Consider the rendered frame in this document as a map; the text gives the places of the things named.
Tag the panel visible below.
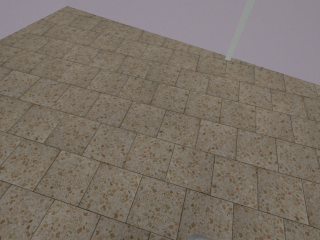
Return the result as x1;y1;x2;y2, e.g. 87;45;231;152
225;0;255;61

